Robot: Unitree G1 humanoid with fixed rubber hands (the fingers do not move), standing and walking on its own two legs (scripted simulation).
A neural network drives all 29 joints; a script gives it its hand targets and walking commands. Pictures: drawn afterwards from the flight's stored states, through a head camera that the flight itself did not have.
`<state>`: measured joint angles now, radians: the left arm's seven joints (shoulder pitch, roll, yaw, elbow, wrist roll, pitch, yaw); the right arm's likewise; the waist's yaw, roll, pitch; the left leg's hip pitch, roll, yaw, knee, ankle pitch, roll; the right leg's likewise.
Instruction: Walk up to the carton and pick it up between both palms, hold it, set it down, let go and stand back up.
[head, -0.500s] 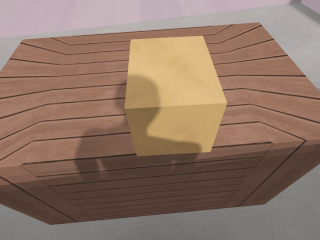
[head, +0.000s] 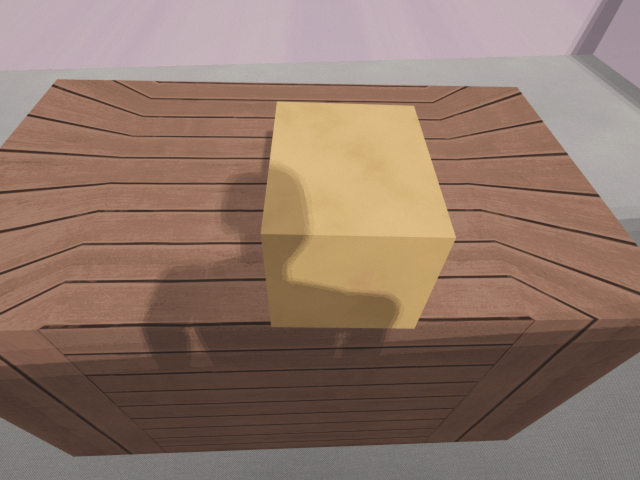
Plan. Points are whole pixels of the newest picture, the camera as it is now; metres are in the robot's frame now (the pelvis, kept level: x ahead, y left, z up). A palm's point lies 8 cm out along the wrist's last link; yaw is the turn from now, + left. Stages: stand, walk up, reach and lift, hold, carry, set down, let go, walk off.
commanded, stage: stand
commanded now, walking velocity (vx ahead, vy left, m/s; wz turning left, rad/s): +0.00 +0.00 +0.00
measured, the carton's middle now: (344, 213) +0.48 -0.01 +0.05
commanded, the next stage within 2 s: reach and lift in 0.72 s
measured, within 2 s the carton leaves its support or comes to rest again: neither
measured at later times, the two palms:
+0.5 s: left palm out of the picture -0.01 +0.19 -0.15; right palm out of the picture -0.01 -0.22 -0.15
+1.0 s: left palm (173, 422) +0.22 +0.22 -0.14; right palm (491, 466) +0.18 -0.23 -0.14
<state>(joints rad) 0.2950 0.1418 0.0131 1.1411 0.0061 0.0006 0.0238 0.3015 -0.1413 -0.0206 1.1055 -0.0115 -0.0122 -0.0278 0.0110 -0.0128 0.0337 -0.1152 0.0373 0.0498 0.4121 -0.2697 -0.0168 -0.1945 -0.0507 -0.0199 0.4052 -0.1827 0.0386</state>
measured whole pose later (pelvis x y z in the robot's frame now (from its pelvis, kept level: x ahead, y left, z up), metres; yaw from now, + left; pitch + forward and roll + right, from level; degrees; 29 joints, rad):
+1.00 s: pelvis -0.03 -0.01 -0.03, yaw +2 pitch +10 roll -1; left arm -0.36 0.26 0.02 0.77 -0.12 0.54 0.10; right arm -0.21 -0.19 -0.08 0.80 0.11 0.35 -0.01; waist -0.03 -0.05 0.07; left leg -0.57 0.05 -0.01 0.74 -0.34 -0.03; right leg -0.60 -0.05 -0.06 0.67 -0.25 0.02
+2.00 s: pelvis -0.05 -0.03 +0.00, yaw +3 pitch -3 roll +1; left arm 0.27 0.14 -0.05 0.21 -0.09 0.38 0.04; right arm 0.37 -0.21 0.01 0.13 0.11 0.26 -0.06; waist 0.01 0.00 0.00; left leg -0.16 0.03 -0.01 0.35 -0.16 -0.02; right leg -0.23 -0.01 0.01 0.38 -0.11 0.00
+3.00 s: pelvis -0.03 +0.01 +0.00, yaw +2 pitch +4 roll -1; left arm 0.03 0.21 -0.04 -0.06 -0.22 0.28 0.12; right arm 0.10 -0.31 -0.04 -0.04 0.23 0.19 -0.04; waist 0.03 0.04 -0.02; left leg -0.20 -0.04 0.04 0.38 -0.26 0.05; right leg -0.29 -0.01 0.04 0.36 -0.15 0.03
